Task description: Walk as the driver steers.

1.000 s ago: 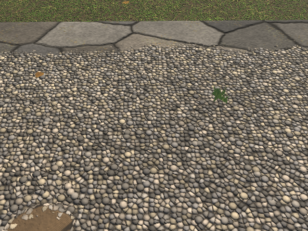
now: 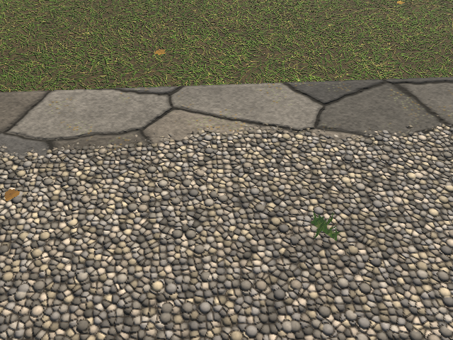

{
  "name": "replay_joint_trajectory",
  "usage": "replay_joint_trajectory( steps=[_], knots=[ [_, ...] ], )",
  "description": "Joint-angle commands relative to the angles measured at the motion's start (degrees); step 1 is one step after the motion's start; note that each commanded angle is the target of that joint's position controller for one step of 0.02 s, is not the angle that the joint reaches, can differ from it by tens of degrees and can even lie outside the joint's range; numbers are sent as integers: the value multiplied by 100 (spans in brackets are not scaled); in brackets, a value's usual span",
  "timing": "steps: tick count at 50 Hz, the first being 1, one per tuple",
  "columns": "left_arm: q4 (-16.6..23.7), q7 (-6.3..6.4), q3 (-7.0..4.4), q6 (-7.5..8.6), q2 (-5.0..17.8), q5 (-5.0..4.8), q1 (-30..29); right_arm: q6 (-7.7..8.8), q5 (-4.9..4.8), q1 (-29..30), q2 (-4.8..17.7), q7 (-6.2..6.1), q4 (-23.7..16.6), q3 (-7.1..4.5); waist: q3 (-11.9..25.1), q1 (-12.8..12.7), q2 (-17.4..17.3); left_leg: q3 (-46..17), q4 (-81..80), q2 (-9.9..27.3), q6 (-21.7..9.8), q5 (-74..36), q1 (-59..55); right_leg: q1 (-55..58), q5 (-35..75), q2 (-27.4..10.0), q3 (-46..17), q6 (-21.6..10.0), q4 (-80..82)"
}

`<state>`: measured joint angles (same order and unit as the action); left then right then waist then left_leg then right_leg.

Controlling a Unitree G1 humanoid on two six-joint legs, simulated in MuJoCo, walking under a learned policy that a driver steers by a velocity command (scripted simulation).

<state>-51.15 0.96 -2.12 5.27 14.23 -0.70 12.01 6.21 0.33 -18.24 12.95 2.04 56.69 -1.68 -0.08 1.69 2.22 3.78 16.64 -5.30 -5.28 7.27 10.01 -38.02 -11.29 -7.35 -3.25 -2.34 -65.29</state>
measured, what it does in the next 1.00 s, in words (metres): walks ahead: right foot, then left foot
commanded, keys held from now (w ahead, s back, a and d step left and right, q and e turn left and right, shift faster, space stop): w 0.86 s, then s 0.14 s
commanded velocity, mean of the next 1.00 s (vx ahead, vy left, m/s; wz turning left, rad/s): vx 0.47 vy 0.00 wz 0.00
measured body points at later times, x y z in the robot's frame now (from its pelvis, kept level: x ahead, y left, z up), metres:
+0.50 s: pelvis +0.28 -0.08 +0.00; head +0.29 -0.10 +0.45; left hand +0.33 +0.18 -0.12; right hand +0.37 -0.35 -0.14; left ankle +0.28 +0.08 -0.66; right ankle +0.30 -0.16 -0.74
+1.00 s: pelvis +0.54 -0.01 -0.01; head +0.58 +0.00 +0.44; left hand +0.57 +0.25 -0.16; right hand +0.67 -0.27 -0.13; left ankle +0.61 +0.07 -0.74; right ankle +0.45 -0.16 -0.65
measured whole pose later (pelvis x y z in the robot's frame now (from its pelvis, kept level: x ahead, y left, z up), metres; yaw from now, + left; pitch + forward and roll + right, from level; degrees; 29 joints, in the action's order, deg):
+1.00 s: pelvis +0.54 -0.01 -0.01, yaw +1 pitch +2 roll -1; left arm -55.4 0.9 -2.9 4.8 14.7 -0.7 16.0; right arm 5.6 0.5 -7.4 13.7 1.8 51.4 -2.6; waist -3.1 -0.2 1.6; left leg 3.6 26.6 -1.2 -3.8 7.1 21.4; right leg -24.7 -26.5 -1.4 -2.2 0.3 -67.6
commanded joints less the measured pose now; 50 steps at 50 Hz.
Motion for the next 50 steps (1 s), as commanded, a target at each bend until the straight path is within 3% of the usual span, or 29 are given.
replay_joint_trajectory(
  steps=[1, 5, 10, 12, 13, 14, 15, 16, 17, 18, 19, 20, 22, 23, 25, 28, 32, 36, 38, 40, 41, 42, 43, 44, 45, 46, 47, 48, 50],
  knots=[
    [241, 39, -78, -18, 264, 73, 200, 104, -6, 231, 752, -112, -311, -117, -320, -269, -439, -1178, -1183, 1591, -977, -398, 626, -114, 921, -238, -6, 155, 797],
    [487, -35, -39, 50, 166, 18, -735, 28, -98, -235, 912, -201, -215, -144, -313, 69, -436, -918, -1089, 1514, -727, -486, 95, 52, 1755, 18, 210, 200, 2464],
    [772, -212, -15, 101, 245, -57, -1436, -93, -153, -655, 971, -217, -25, -180, -475, 278, -514, -1021, -681, 1870, -648, -340, -837, 36, 1246, 185, 244, 96, 3335],
    [807, -270, -54, 153, 371, -58, -1309, -154, -157, -605, 1038, -230, -15, -215, -395, 130, -589, -1101, -369, 2008, -557, -630, -1091, 360, 777, 279, 292, -65, 3572],
    [748, -279, -107, 176, 475, -53, -1005, -186, -153, -494, 1080, -233, -38, -226, -234, -76, -652, -1048, -20, 1974, -483, -1285, -1104, 854, 609, 417, 415, -160, 3686],
    [537, -263, -227, 191, 672, -43, -292, -218, -128, -385, 1019, -231, -72, -198, 174, -451, -612, -822, 830, 1711, -353, -2238, -1002, 1802, 560, 615, 570, -301, 3812],
    [236, -219, -385, 203, 1075, -11, 872, -218, -48, -331, 799, -227, -185, -104, 989, -894, -334, -502, 2353, 1360, -155, -2128, -218, 3475, 711, 172, 77, -607, 3651],
    [77, -204, -554, 156, 1743, 84, 1677, -99, -25, -911, 147, -173, -290, 97, 1858, -826, 1069, -49, 4733, 409, 313, -37, 2219, 5862, 95, -1284, -2378, -1495, 3946],
    [48, -227, -433, 147, 1325, 71, 1779, 63, -111, -930, 303, -144, -206, 82, 2243, -850, 1291, -925, 5704, 232, 268, 2405, 3092, 6156, -369, -1624, -3937, -1722, 4769],
    [133, -227, -309, 160, 959, 41, 1262, 149, -266, -407, 877, -122, -350, -70, 1398, -749, 875, -1069, 6076, 602, 134, 2092, 3584, 5468, -405, -1439, -3169, -1391, 4817],
    [277, -227, -232, 147, 748, 31, 683, 163, -280, -15, 930, -141, -462, -87, 896, -576, 464, -893, 5908, 933, 91, 1525, 3492, 4620, 22, -1217, -2310, -1196, 4914],
    [338, -256, -171, 139, 567, 48, 287, 129, -201, 187, 854, -178, -490, -108, 512, -412, 125, -793, 5534, 1133, 121, 1107, 3263, 3848, 431, -961, -1731, -1100, 5139],
    [288, -305, -114, 158, 373, 101, 96, -41, -131, 29, 632, -211, -448, -136, 249, -114, 263, -774, 5019, 1341, 179, 659, 2633, 3029, 801, -595, -1051, -970, 5514],
    [214, -308, -128, 177, 408, 98, 196, -105, -123, -63, 509, -218, -414, -127, 202, -62, 245, -716, 4920, 1339, 220, 563, 2542, 2884, 1092, -528, -854, -1018, 5609],
    [77, -266, -173, 195, 572, 103, 412, -166, -97, 115, 502, -238, -501, -151, 52, -26, 144, -687, 4572, 1363, 305, 211, 2800, 2867, 1601, -502, -574, -1081, 5728],
    [-60, -164, -187, 140, 645, 89, 701, -161, -56, 793, 476, -235, -737, -169, -106, -163, 83, -664, 3606, 1365, 410, -544, 3259, 3111, 1848, -480, -338, -1036, 5808],
    [-196, -87, -192, 95, 731, 35, 1007, -115, -90, 1610, 364, -168, -955, -127, -288, -406, 115, -466, 2285, 1170, 409, -1365, 3021, 3241, 1478, -359, -41, -889, 5928],
    [-423, -59, -220, 16, 766, -9, 1376, -73, -141, 2220, 379, -62, -1174, -97, -523, -583, 120, -432, 1654, 1061, 322, -1199, 3151, 3905, 1371, -599, -53, -877, 5757],
    [-488, -29, -252, -38, 802, -26, 1399, -31, -152, 2364, 422, 12, -1281, -99, -561, -543, 135, -444, 1458, 1030, 203, -870, 3158, 4245, 1577, -763, -87, -827, 5538],
    [-490, -9, -288, -87, 875, -33, 1282, 7, -155, 2174, 540, 57, -1275, -141, -406, -368, 215, -332, 1308, 895, 64, -454, 2661, 4399, 2242, -822, -66, -732, 5201],
    [-464, -7, -304, -111, 932, -28, 1161, 21, -149, 1832, 665, 53, -1195, -206, -173, -160, 307, -174, 1269, 711, -24, -311, 2043, 4374, 3143, -764, 3, -666, 4814],
    [-436, -9, -285, -145, 890, -12, 1038, 23, -138, 1076, 854, 28, -961, -326, 262, 239, 288, 3, 1186, 494, -156, -333, 998, 4190, 3964, -519, 200, -545, 3946],
    [-347, -13, -213, -152, 738, 42, 996, 16, -113, -9, 1190, -20, -657, -470, 984, 654, 76, -400, 1370, 844, -404, -489, -689, 3313, 3509, -201, 417, -356, 2553],
    [-290, -62, -34, -62, 142, 76, 1641, -14, 64, -717, 1772, -63, -547, -601, 1865, 504, -1168, -2806, 1218, 2410, -1294, -709, -3029, 968, 1229, 752, 675, 142, 122],
    [-430, -84, -5, 77, 119, 54, 1742, -47, 37, -640, 1468, -62, -541, -479, 2392, 430, -1638, -4320, 400, 2962, -1609, -1841, -3251, 275, -2261, 1218, -151, 245, -1008],
    [-351, -92, -143, 150, 615, -84, 1369, -44, 6, -150, 1152, -58, -629, -361, 1699, 352, -1254, -3385, 521, 2792, -1350, -2927, -2459, 43, -2226, 910, -483, 201, -1480],
    [-258, -56, -149, 144, 659, -114, 1010, -44, 7, 442, 889, -59, -765, -270, 1132, 135, -836, -2320, 614, 2578, -1160, -4082, -1558, 110, -1932, 600, -257, 211, -1289],
    [-257, 2, -171, 85, 587, -33, 831, -28, -10, 835, 650, -32, -778, -194, 720, -69, -434, -1680, 444, 2261, -988, -4338, -767, 292, -1688, 389, -102, 267, -827],
    [-311, 78, -189, -120, 360, 40, 1029, 18, 87, 1088, 378, -17, -686, -99, 600, -408, -586, -1070, 175, 1914, -789, -4571, 196, 1187, -1249, 164, -85, 306, -71]
  ],
)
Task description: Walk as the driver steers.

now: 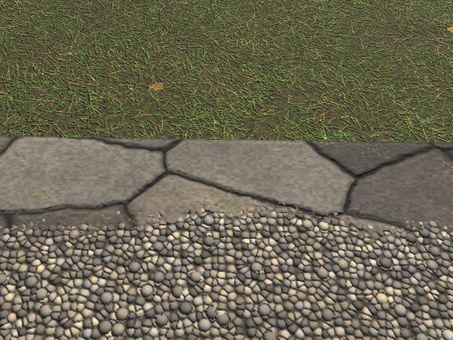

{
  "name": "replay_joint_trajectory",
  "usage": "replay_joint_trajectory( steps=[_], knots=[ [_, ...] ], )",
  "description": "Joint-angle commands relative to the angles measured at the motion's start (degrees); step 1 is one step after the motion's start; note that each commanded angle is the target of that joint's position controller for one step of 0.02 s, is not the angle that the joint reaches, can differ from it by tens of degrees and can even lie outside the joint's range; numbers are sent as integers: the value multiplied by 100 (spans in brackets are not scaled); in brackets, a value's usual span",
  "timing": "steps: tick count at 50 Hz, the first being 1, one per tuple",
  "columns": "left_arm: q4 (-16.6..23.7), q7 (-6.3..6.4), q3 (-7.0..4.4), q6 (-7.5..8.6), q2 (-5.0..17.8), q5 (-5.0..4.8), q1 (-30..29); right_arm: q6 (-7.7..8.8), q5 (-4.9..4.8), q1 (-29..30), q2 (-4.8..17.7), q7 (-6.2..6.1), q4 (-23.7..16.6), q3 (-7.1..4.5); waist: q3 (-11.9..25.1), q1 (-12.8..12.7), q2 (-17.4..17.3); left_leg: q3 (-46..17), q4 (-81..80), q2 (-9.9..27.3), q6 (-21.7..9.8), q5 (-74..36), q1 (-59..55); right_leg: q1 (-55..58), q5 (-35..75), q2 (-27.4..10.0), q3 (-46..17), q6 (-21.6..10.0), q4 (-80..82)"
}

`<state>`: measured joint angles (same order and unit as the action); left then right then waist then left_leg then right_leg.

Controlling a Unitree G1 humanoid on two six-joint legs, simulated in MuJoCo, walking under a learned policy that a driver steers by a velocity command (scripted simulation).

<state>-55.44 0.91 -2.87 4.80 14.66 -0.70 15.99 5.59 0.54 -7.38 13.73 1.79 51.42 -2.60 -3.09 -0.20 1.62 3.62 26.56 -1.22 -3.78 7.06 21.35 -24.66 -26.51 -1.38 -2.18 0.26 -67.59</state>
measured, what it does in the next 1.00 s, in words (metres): walks ahead: right foot, then left foot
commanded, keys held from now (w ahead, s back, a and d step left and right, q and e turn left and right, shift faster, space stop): s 0.26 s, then w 0.74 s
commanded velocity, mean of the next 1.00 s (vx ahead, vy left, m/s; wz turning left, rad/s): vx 0.24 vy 0.00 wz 0.00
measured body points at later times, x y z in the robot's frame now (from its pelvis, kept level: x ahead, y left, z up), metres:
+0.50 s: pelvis +0.08 -0.02 +0.01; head +0.09 -0.03 +0.46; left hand +0.12 +0.25 -0.12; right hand +0.20 -0.28 -0.13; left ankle +0.06 +0.09 -0.69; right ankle +0.09 -0.13 -0.74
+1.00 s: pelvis +0.23 +0.05 +0.01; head +0.25 +0.07 +0.46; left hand +0.39 +0.31 -0.11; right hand +0.18 -0.20 -0.12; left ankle +0.16 +0.13 -0.74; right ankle +0.38 -0.13 -0.67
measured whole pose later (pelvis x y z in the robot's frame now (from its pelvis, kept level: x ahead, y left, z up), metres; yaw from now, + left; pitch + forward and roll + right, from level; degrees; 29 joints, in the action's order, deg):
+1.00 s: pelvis +0.23 +0.05 +0.01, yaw +1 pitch +2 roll -1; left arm -52.4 0.3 -5.1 4.7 14.9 -0.9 5.6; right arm 5.1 0.2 -23.5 11.0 0.0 62.2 -1.9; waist 1.3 4.1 1.9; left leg 2.3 12.4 -1.8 -3.2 13.2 1.3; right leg -39.1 -1.6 -6.2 -0.7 -1.5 -47.0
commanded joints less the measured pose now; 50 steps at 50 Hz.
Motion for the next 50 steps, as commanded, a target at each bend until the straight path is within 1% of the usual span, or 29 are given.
replay_joint_trajectory(
  steps=[1, 2, 4, 7, 9, 13, 15, 16, 17, 18, 19, 20, 21, 22, 24, 25, 28, 32, 34, 35, 36, 37, 38, 39, 40, 41, 43, 47, 50],
  knots=[
    [79, 101, -89, -151, 165, 52, 757, 86, 124, 29, 341, -1, -95, -2, 911, -311, -581, -817, -882, 1418, -991, -4904, -655, 156, 477, -369, -116, 99, 406],
    [108, 125, -77, -192, 102, 58, 768, 83, 161, 53, 472, -32, -39, -23, 923, -385, -653, -651, -900, 1372, -1034, -5186, -581, 222, 658, -317, -80, 140, 729],
    [209, 166, -69, -247, 132, 80, 563, 25, 141, 158, 639, -124, 12, -44, 1038, -414, -734, -422, -860, 1292, -1009, -5357, -669, 285, 1080, -266, -40, 180, 1486],
    [325, 165, -78, -333, 258, 77, 130, -157, 56, 64, 818, -246, 87, -69, 1161, -207, -746, -362, -857, 1272, -948, -4696, -944, 395, 1642, -188, 55, 198, 2111],
    [437, 183, -104, -426, 363, 69, -159, -304, 35, -3, 891, -300, 142, -90, 983, -83, -723, -540, -851, 1380, -1018, -3974, -991, 278, 1444, -166, 50, 206, 2166],
    [570, 228, -121, -564, 409, 70, -454, -575, -27, 5, 902, -432, 175, -123, 615, 14, -692, -1054, -610, 1663, -1138, -3228, -1216, -24, 720, -126, 21, 179, 2418],
    [400, 162, -96, -554, 198, 35, -155, -595, -80, 135, 574, -451, 186, -21, 871, -204, -513, -1009, -581, 1540, -876, -1419, -927, 990, 1305, -255, 40, 22, 3635],
    [279, 119, -88, -550, 144, 89, -26, -562, -137, -16, 372, -398, 290, 41, 802, -276, -386, -878, -559, 1175, -512, 196, -567, 1629, 1929, -220, 62, -115, 4531],
    [266, 118, -140, -539, 466, 193, -46, -515, -61, -281, 131, -333, 337, 119, 684, -25, 256, -528, -3, 604, -99, 1435, -148, 1934, 1999, -809, -758, -312, 4966],
    [340, 161, -155, -517, 736, 132, -286, -457, 34, -585, 112, -284, 356, 90, 555, 428, 986, -71, 383, 10, 177, 1957, 161, 1743, 1545, -1202, -1232, -782, 4927],
    [263, 116, -233, -448, 839, 121, -169, -442, 28, -138, 369, -296, 261, 39, 364, 47, 1212, -85, 723, -70, 206, 1874, 147, 1196, -301, -1443, -1851, -1217, 5455],
    [250, 100, -301, -358, 967, 111, -102, -403, -75, 315, 684, -299, 149, -54, 51, -150, 1092, -106, 1256, -87, 182, 1755, 351, 1094, -1115, -1484, -2219, -1311, 5832],
    [198, 111, -331, -270, 1019, 133, -26, -379, -138, 443, 788, -304, 139, -120, -29, -224, 1074, -218, 1874, -17, 153, 1952, 782, 1268, -1125, -1645, -2461, -1390, 6009],
    [173, 114, -324, -170, 946, 126, 79, -362, -167, 414, 881, -296, 174, -189, -6, -245, 1003, -409, 2523, 128, 136, 2212, 1227, 1567, -905, -1735, -2559, -1450, 6033],
    [116, 123, -287, -29, 702, 13, 121, -261, -198, 263, 702, -235, 290, -219, 142, -130, 526, -597, 2701, 395, 60, 1769, 1627, 2018, -365, -1578, -2186, -1285, 5938],
    [89, 118, -278, -3, 623, -24, 144, -203, -199, 345, 585, -220, 307, -215, 178, -150, 440, -519, 2413, 429, 68, 1535, 1627, 2126, -102, -1451, -1913, -1178, 5957],
    [39, 107, -319, -9, 691, -15, 181, -111, -167, 602, 280, -193, 310, -149, 305, -220, 534, -217, 1491, 342, 196, 1118, 952, 1870, 468, -1131, -1241, -1087, 5964],
    [-8, 58, -414, -52, 937, -103, 181, -126, -199, 413, 387, -175, 404, -135, 265, -100, 642, 90, 480, 183, 206, 770, -179, 1157, 257, -1097, -966, -1131, 5823],
    [-6, 46, -397, -79, 849, -147, 109, -142, -183, -41, 470, -180, 591, -174, 290, 127, 540, 162, 143, 83, 140, 538, -984, 663, 83, -985, -856, -1015, 5499],
    [4, 42, -353, -87, 699, -129, 45, -152, -204, -505, 546, -199, 751, -219, 374, 335, 460, 103, 26, 93, 78, 621, -1536, 352, -1, -870, -769, -904, 5154],
    [63, 32, -267, -81, 407, -78, -110, -140, -223, -1096, 751, -229, 904, -290, 504, 586, 80, -564, -305, 569, -84, 961, -2291, -227, 179, -585, -424, -671, 4218],
    [268, 13, -151, -17, -48, -1, -310, -140, -162, -1658, 1309, -275, 971, -412, 678, 715, -1344, -2382, -1090, 1790, -549, 1880, -3100, -1379, 153, 5, 432, -258, 2090],
    [478, 31, -187, 82, 122, -68, -430, -68, -87, -1968, 1573, -191, 1046, -444, 650, 771, -1914, -4152, -1758, 2557, -1255, 3117, -3131, -2401, -500, 218, 159, -277, 820],
    [491, 5, -260, 137, 496, -147, -561, 25, -69, -1478, 1145, -154, 912, -302, 190, 549, -1264, -3980, -1782, 2430, -1198, 3459, -2788, -2820, -57, -213, -213, -403, 171],
    [443, -29, -281, 155, 579, -169, -504, 81, -59, -1127, 830, -114, 789, -212, 7, 368, -1072, -3362, -1785, 2124, -941, 2990, -2533, -2853, 557, -381, -211, -490, 88],
    [360, -16, -285, 155, 514, -115, -433, 99, -62, -854, 744, -76, 684, -170, -11, 223, -865, -2812, -1811, 1870, -762, 2287, -2277, -2655, 1005, -513, -147, -491, 228],
    [349, -3, -301, 130, 429, -44, -515, 73, -52, -890, 545, -72, 681, -98, -23, 151, -762, -1998, -1906, 1558, -576, 973, -1945, -2220, 1612, -655, -79, -410, 729],
    [558, -38, -256, 57, 213, 1, -1097, 30, -27, -1401, 635, -193, 808, -86, -37, 235, -640, -1290, -1939, 1364, -654, -762, -1931, -2118, 2376, -545, 134, -160, 1703],
    [762, -115, -165, 45, 68, -32, -1713, 13, -49, -1578, 692, -245, 810, -85, -138, 357, -635, -944, -2034, 1262, -592, -1013, -1807, -1762, 2991, -397, 262, -122, 2686]
  ],
)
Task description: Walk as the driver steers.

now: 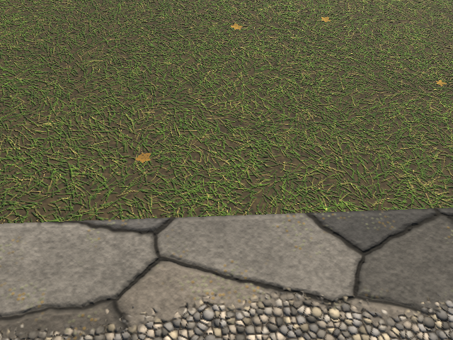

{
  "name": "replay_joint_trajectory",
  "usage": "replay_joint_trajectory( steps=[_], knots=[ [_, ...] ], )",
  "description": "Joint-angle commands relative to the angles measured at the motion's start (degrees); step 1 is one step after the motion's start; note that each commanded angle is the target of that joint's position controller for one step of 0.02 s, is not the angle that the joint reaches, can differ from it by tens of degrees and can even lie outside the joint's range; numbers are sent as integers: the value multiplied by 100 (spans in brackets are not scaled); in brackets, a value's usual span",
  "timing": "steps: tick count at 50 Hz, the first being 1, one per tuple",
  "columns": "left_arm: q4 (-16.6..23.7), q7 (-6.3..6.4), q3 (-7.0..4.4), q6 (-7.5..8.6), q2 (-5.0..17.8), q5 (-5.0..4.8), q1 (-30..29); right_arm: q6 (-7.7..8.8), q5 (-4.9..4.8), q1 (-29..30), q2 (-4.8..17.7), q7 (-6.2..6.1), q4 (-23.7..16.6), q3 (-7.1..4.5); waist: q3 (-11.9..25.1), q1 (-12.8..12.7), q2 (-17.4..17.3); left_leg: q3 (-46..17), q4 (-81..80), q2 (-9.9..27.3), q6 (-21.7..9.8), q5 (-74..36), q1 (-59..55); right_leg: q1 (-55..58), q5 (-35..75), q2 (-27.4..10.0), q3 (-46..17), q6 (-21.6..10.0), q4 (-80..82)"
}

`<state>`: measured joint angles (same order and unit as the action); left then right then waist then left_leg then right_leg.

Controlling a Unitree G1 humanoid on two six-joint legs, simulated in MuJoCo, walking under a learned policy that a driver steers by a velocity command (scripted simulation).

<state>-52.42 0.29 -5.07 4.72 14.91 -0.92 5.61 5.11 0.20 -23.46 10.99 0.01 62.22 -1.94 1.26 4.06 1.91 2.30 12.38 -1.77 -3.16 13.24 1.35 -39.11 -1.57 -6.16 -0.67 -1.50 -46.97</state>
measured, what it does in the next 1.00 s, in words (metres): walks ahead, turning left: right foot, then left foot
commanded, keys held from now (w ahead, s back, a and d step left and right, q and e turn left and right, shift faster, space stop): w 0.18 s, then w+q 0.82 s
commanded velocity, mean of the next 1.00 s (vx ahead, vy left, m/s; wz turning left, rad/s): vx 0.49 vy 0.00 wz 0.35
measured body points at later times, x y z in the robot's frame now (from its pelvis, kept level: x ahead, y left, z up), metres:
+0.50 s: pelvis +0.28 -0.06 +0.00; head +0.30 -0.05 +0.44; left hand +0.29 +0.21 -0.14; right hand +0.41 -0.32 -0.13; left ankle +0.34 +0.12 -0.67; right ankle +0.29 -0.14 -0.75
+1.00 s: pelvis +0.55 +0.07 -0.01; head +0.57 +0.10 +0.44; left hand +0.59 +0.38 -0.12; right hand +0.72 -0.16 -0.12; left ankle +0.54 +0.13 -0.75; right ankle +0.64 -0.10 -0.67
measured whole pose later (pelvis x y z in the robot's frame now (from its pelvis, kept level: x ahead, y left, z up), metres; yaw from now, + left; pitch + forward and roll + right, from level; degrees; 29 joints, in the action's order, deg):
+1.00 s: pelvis +0.55 +0.07 -0.01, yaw +24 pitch +1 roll -1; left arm -48.0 0.4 -4.3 6.7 16.4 -0.1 5.0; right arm 3.5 -0.7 -16.3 14.2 1.1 47.6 -4.9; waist -2.8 1.7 1.3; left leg -1.4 22.0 -5.8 -6.3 9.3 13.8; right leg -33.4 -16.5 -6.3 -3.1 0.8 -61.3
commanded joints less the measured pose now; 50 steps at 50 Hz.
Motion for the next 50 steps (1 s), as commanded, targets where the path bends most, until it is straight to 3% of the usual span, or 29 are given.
replay_joint_trajectory(
  steps=[1, 5, 7, 9, 10, 11, 12, 13, 14, 15, 16, 17, 19, 21, 24, 29, 34, 37, 38, 39, 40, 41, 42, 43, 44, 45, 46, 48, 50],
  knots=[
    [517, -85, 79, 51, 36, -25, -867, 60, -30, -66, 969, -75, -251, -153, -624, -19, -666, -753, -656, 1318, -647, -1594, 167, -230, 622, 127, 160, 47, 854],
    [758, -234, 158, 78, 54, -69, -1516, -6, -79, -484, 943, -85, -109, -170, -866, 127, -611, -640, -522, 1519, -674, -1753, -393, -239, 583, 232, 221, -69, 1462],
    [878, -313, 173, 110, 108, -84, -1688, -55, -95, -535, 1001, -100, -78, -209, -898, 71, -644, -614, -301, 1673, -648, -2183, -725, -160, 293, 278, 233, -194, 1668],
    [860, -340, 103, 131, 314, -71, -1393, -90, -93, -405, 1135, -110, -122, -265, -614, -207, -794, -520, 213, 1715, -547, -3667, -895, 586, -90, 509, 383, -363, 1800],
    [763, -315, 12, 139, 501, -48, -936, -117, -98, -366, 1184, -109, -143, -288, -268, -472, -920, -519, 794, 1667, -493, -4796, -844, 1408, -232, 718, 500, -474, 1793],
    [474, -264, -135, 138, 767, -60, 100, -147, -83, -226, 1129, -99, -200, -263, 316, -1005, -910, -393, 1886, 1418, -348, -5225, -439, 2810, -72, 793, 505, -661, 1882],
    [222, -186, -251, 134, 1162, 34, 1308, -135, -9, -114, 988, -76, -378, -191, 1213, -1427, -521, -307, 3609, 1106, -187, -3617, 1027, 4924, 57, -205, -568, -1008, 1566],
    [73, -200, -285, 113, 1494, 99, 1751, -29, -61, -952, 86, -4, -409, 57, 2381, -975, 1075, -329, 5798, 28, 156, 1129, 3226, 6997, -1000, -1849, -3389, -1913, 2143],
    [73, -179, -137, 89, 940, 93, 1756, 110, -232, -571, 645, 15, -321, -93, 2319, -1194, 758, -1167, 6561, 97, 69, 1890, 3664, 6600, -1449, -1798, -3957, -1750, 2772],
    [143, -153, -58, 108, 721, 57, 1139, 156, -365, 34, 971, -6, -557, -209, 1226, -1077, 636, -998, 6715, 395, 15, 1513, 4061, 5664, -1214, -1614, -2922, -1425, 2928],
    [224, -152, 8, 145, 528, 61, 655, 153, -359, 348, 960, -64, -629, -225, 678, -867, 176, -846, 6468, 694, 5, 977, 3857, 4652, -746, -1408, -2156, -1249, 3137],
    [207, -182, 52, 193, 344, 99, 372, 95, -273, 475, 875, -118, -643, -276, 290, -674, 3, -791, 6151, 857, 3, 672, 3579, 3844, -451, -1192, -1576, -1101, 3364],
    [109, -211, 86, 237, 158, 176, 194, -98, -247, 149, 543, -124, -582, -301, 80, -341, 250, -848, 5793, 1053, -51, 389, 2961, 3036, -470, -913, -851, -948, 3731],
    [-2, -171, 56, 264, 255, 160, 251, -239, -264, 217, 416, -139, -669, -322, -179, -238, 259, -834, 5543, 1114, -43, 256, 3054, 2691, -380, -897, -429, -969, 3998],
    [-90, -45, -2, 264, 474, 205, 404, -311, -192, 785, 561, -129, -955, -384, -429, -261, 139, -962, 4944, 1128, 51, -526, 3729, 2806, -150, -919, 5, -971, 4165],
    [-132, 95, -40, 197, 679, 178, 715, -234, -132, 1678, 494, 82, -1288, -322, -586, -503, -7, -513, 3460, 993, 94, -1701, 3814, 3208, 265, -799, 824, -779, 4172],
    [-258, 122, -115, 21, 886, 56, 1278, -244, -144, 2543, 463, 275, -1803, -231, -810, -790, -54, -59, 2657, 844, -65, -1165, 4113, 4282, 805, -1097, 1163, -705, 3719],
    [-154, 142, -188, -88, 1124, -15, 1087, -276, -160, 2268, 737, 349, -1970, -342, -413, -448, 259, 422, 2540, 369, -341, -279, 3226, 4568, 3263, -1159, 1405, -524, 2728],
    [-112, 151, -204, -136, 1193, -33, 983, -284, -181, 1716, 932, 349, -1888, -450, -83, -110, 333, 578, 2477, 103, -484, -96, 2484, 4498, 4087, -1095, 1492, -443, 1898],
    [-58, 155, -181, -167, 1178, -54, 864, -283, -200, 778, 1256, 303, -1661, -638, 407, 400, 229, 591, 2059, -176, -700, -464, 1129, 4035, 4032, -869, 1619, -249, 653],
    [82, 157, -102, -123, 987, 67, 925, -330, -196, -101, 1860, 165, -1465, -860, 951, 665, -507, -792, 1850, 581, -1060, -376, -607, 2540, 2069, -589, 1648, 55, -1229],
    [391, 46, 165, 78, 57, 194, 1410, -264, -205, 109, 2343, 159, -1526, -881, 1474, -142, -1770, -4153, 1098, 1898, -2138, 571, -2252, 90, -3119, 678, 785, 354, -3047],
    [530, -30, 91, 339, 559, -76, 655, -198, -120, -130, 1835, 188, -1643, -723, 1814, 295, -1037, -4890, 346, 2087, -2075, 794, -2451, -545, -3184, 672, -355, 198, -3485],
    [664, -60, 39, 453, 728, -246, 214, -126, -76, 90, 1521, 192, -1617, -636, 1053, 288, -811, -4029, 333, 1950, -1786, 225, -1994, -1004, -2637, 413, -345, 31, -3332],
    [604, -23, 47, 495, 690, -153, 215, -86, -109, 512, 1307, 185, -1717, -570, 671, 22, -339, -3278, 389, 1696, -1580, -364, -1145, -728, -2128, 134, -369, -38, -2851],
    [526, 19, -11, 465, 746, -1, 270, -79, -105, 950, 1102, 175, -1831, -508, 394, -226, -229, -2692, 342, 1468, -1437, -930, -304, -266, -1855, -42, -362, -1, -2360],
    [512, 17, -56, 376, 797, 32, 399, -67, -53, 1155, 980, 149, -1934, -454, 334, -418, -308, -2414, 221, 1327, -1381, -1275, 203, 163, -1675, -166, -414, 39, -2094],
    [576, 21, -66, 225, 686, 95, 407, -47, -85, 1118, 1083, 87, -1957, -462, 212, -539, -283, -2154, 47, 1201, -1392, -1694, 676, 404, -1509, -156, -330, 211, -1574],
    [723, 50, -34, 150, 566, 165, 54, -31, -110, 905, 1280, 0, -1932, -508, 33, -481, -286, -1886, -49, 1083, -1372, -1984, 918, 284, -1010, -55, -229, 388, -897]
  ],
)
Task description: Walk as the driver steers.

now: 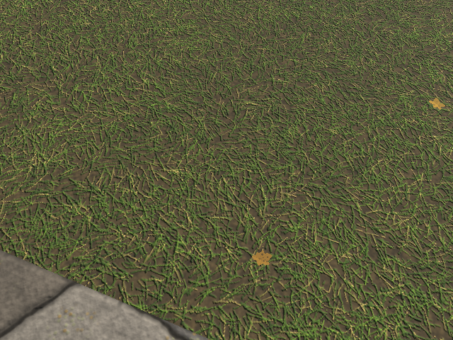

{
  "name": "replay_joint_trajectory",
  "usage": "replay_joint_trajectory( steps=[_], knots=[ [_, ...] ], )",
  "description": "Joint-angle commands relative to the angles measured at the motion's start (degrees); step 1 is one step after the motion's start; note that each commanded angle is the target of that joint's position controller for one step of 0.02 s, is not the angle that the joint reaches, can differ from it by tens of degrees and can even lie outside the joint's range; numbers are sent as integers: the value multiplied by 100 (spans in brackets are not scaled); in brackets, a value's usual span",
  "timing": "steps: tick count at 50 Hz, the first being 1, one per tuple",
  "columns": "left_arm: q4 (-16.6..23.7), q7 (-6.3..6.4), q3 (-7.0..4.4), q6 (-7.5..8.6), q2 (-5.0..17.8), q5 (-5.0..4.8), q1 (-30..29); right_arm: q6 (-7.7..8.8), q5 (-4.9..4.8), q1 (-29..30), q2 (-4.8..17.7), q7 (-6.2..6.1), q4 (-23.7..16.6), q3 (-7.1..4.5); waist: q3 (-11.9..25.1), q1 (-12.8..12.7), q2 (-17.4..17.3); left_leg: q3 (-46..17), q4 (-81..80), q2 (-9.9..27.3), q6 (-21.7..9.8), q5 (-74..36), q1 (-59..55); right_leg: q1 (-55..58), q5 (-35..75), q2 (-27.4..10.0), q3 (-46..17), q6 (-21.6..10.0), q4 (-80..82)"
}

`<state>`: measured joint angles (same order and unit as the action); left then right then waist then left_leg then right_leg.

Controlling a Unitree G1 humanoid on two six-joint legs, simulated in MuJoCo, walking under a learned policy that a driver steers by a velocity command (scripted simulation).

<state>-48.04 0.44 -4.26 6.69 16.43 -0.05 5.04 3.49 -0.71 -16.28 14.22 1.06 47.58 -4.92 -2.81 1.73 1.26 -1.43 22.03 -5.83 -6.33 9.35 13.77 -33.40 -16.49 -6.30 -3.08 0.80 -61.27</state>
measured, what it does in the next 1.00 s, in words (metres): walks ahead, turning right: right foot, then left foot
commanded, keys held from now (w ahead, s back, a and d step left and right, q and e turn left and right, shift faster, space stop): w+q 0.08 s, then w+e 0.92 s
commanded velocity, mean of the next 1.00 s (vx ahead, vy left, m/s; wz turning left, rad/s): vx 0.50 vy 0.00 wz -0.23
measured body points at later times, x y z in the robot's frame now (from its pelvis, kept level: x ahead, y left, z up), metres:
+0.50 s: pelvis +0.31 -0.06 +0.00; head +0.34 -0.07 +0.45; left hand +0.39 +0.21 -0.12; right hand +0.44 -0.33 -0.11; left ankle +0.29 +0.09 -0.67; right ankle +0.34 -0.13 -0.74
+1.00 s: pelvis +0.59 -0.04 +0.00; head +0.61 -0.04 +0.45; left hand +0.79 +0.19 -0.11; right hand +0.61 -0.34 -0.10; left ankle +0.63 +0.06 -0.74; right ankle +0.54 -0.17 -0.66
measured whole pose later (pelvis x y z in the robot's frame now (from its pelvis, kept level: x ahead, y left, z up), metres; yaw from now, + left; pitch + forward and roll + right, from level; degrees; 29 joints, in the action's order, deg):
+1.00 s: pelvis +0.59 -0.04 +0.00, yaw -19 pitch +2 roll +2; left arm -41.3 -0.1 -4.3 1.3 18.5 -1.5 15.1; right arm 5.8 0.5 -13.7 14.7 0.3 42.7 -3.7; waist -0.6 0.9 3.1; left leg 3.4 21.5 -1.8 -1.6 10.7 12.4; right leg -33.1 -18.9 -3.1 -3.2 -0.1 -65.5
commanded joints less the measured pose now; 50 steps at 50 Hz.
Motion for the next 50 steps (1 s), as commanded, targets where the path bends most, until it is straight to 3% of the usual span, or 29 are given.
replay_joint_trajectory(
  steps=[1, 5, 9, 12, 14, 15, 16, 17, 18, 19, 20, 21, 22, 25, 28, 31, 34, 36, 38, 39, 40, 41, 42, 43, 44, 45, 46, 48, 50],
  knots=[
    [376, 41, -98, -54, 381, 87, -141, 125, -24, 83, 1006, -145, -455, -223, 356, -172, -259, -1418, -1026, 1408, -999, -1592, -267, -349, 834, 28, 35, 218, 978],
    [570, -57, 0, -3, 205, 24, -819, 76, -35, -190, 937, -203, -396, -194, 232, 114, -591, -1064, -963, 1101, -641, -956, -115, 73, 2256, 364, 155, 187, 2677],
    [690, -202, 43, 71, 298, -42, -1187, 103, -6, -596, 842, -183, -154, -145, 67, 383, -697, -1171, -806, 1478, -573, -832, -823, -37, 2534, 341, 207, -67, 3159],
    [775, -294, 35, 113, 450, -62, -1202, 37, 34, -719, 962, -223, -60, -168, 7, 321, -727, -1200, -454, 1847, -471, -1838, -1763, -398, 1666, 379, 291, -399, 3311],
    [623, -319, -53, 114, 649, -64, -547, -4, 53, -502, 1078, -246, -110, -184, 423, -61, -839, -894, 271, 1742, -303, -3834, -1950, 500, 1262, 693, 565, -655, 3360],
    [396, -309, -152, 101, 835, -45, 258, -29, 71, -359, 1051, -249, -159, -150, 944, -476, -728, -611, 1200, 1480, -168, -4529, -1767, 1593, 1505, 793, 598, -851, 3393],
    [222, -298, -210, 72, 1085, 6, 1235, -29, 144, -321, 928, -263, -279, -74, 1688, -842, -243, -410, 2719, 1211, -3, -3371, -788, 3203, 1812, 27, -440, -1213, 3228],
    [119, -326, -332, 26, 1502, 17, 1725, 86, 117, -1019, 434, -200, -356, 59, 2267, -536, 1378, -117, 4916, 173, 537, 271, 1606, 5241, 914, -1161, -3209, -2246, 3677],
    [85, -350, -215, -14, 1057, -162, 1687, 225, 94, -839, 692, -147, -368, 76, 2210, -644, 1267, -646, 5438, 194, 510, 2117, 2595, 5583, -176, -1243, -4266, -2214, 4368],
    [199, -310, -147, -45, 803, -171, 1285, 324, -61, -197, 953, -98, -533, 16, 1305, -696, 781, -700, 5533, 517, 453, 1720, 3104, 4926, -385, -1104, -3544, -1927, 4447],
    [325, -283, -117, -74, 732, -89, 988, 392, -50, 225, 935, -99, -631, 40, 861, -622, 130, -582, 5236, 730, 421, 1302, 2979, 4102, 74, -873, -2925, -1761, 4536],
    [366, -290, -61, -92, 594, -57, 800, 410, 89, 496, 889, -129, -686, 10, 449, -477, -299, -466, 4737, 883, 429, 1050, 2790, 3369, 767, -607, -2413, -1621, 4660],
    [405, -263, -40, -82, 603, -5, 734, 396, 141, 359, 859, -145, -744, -13, 510, -251, -28, -475, 4406, 1005, 489, 887, 2459, 3019, 1294, -543, -2239, -1683, 4730],
    [430, -189, -60, -94, 657, -62, 822, 281, 165, 316, 685, -194, -815, 3, 506, -111, 205, -325, 3592, 1065, 712, 848, 2173, 2504, 1942, -302, -1784, -1719, 4894],
    [412, -70, -142, -132, 893, -115, 1074, 239, 172, 941, 541, -225, -1039, 64, 365, -272, 181, -219, 2428, 948, 901, -139, 2153, 2176, 2133, -107, -1435, -1572, 4961],
    [377, 0, -151, -231, 877, -161, 1366, 289, 125, 1520, 418, -163, -1198, 114, 345, -500, 310, -163, 1320, 672, 935, -1185, 1653, 1959, 1949, 156, -1224, -1309, 4831],
    [329, 33, -144, -327, 828, -182, 1696, 347, 45, 1954, 481, -81, -1353, 108, 308, -649, 371, -216, 800, 495, 918, -1305, 1449, 2205, 1646, 59, -1552, -1244, 4549],
    [349, 62, -151, -382, 823, -176, 1763, 404, 22, 2025, 614, -34, -1407, 65, 299, -605, 414, -320, 481, 450, 848, -984, 1355, 2561, 1459, -66, -1926, -1192, 4256],
    [420, 81, -179, -417, 859, -156, 1627, 464, 4, 1707, 766, -27, -1351, 0, 353, -369, 578, -308, 250, 458, 684, -630, 879, 2683, 1644, -124, -2174, -1096, 3894],
    [490, 72, -151, -419, 771, -143, 1501, 488, 30, 1207, 904, -60, -1230, -74, 594, -86, 572, -254, 31, 516, 512, -708, 115, 2552, 1960, 74, -2076, -953, 3457],
    [618, 40, -62, -389, 528, -84, 1355, 508, 128, 402, 1149, -109, -1131, -160, 1269, 317, 363, -734, 282, 1157, 169, -681, -1254, 2017, 1843, 339, -1759, -767, 2311],
    [747, 42, 54, -330, 139, -98, 1889, 455, 223, -401, 1642, -158, -1042, -284, 2181, 334, -797, -2527, 321, 2443, -570, -344, -3354, 397, 180, 1090, -953, -379, 441],
    [839, 31, 96, -293, 283, -187, 2248, 369, 103, -612, 1515, -104, -870, -274, 2412, 190, -2032, -4323, -154, 3182, -1048, 772, -3752, -846, -1871, 1012, -671, -267, -695],
    [754, 30, -36, -318, 800, -237, 1917, 336, 61, -307, 999, -112, -975, -145, 1568, 280, -1195, -3820, -328, 2931, -821, 1455, -3057, -1246, -1467, 644, -765, -218, -1188],
    [834, 25, -76, -360, 896, -185, 1426, 291, 79, -46, 789, -124, -1008, -74, 941, 296, -697, -2921, -431, 2641, -579, 1201, -2294, -1239, -969, 454, -551, -173, -1236],
    [917, 12, -86, -382, 815, -128, 1188, 265, 104, 204, 690, -110, -976, -24, 518, 166, -486, -2327, -632, 2379, -484, 677, -1591, -1100, -634, 301, -449, -139, -1026],
    [966, -12, -108, -408, 739, -107, 1107, 265, 130, 360, 596, -104, -940, 15, 304, 32, -589, -1887, -804, 2188, -425, 292, -1138, -943, -413, 142, -431, -129, -807],
    [1026, -66, -69, -476, 483, -164, 1174, 301, 130, 458, 614, -85, -868, 1, 201, -118, -780, -1275, -1112, 2026, -427, -119, -632, -660, -205, -9, -300, -97, -609],
    [1161, -81, -44, -512, 381, -140, 1012, 349, 107, 441, 756, -82, -780, -53, 173, -150, -663, -858, -1294, 2065, -537, -589, -564, -783, 96, -79, -272, -19, -325]
  ],
)
Velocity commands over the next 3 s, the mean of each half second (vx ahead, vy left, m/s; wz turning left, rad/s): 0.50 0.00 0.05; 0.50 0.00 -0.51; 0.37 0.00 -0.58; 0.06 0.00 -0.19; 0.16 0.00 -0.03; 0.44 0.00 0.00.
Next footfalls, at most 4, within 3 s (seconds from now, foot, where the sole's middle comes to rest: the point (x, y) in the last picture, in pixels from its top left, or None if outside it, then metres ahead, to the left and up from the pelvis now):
0.32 right None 0.38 -0.13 -0.78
0.80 left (206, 271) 0.67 0.05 -0.78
1.30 right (312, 226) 0.83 -0.31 -0.78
1.76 left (261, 184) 1.01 -0.15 -0.78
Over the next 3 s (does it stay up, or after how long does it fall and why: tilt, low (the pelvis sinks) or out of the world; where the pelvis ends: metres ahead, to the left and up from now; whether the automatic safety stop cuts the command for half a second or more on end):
stays up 1.14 -0.37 -0.01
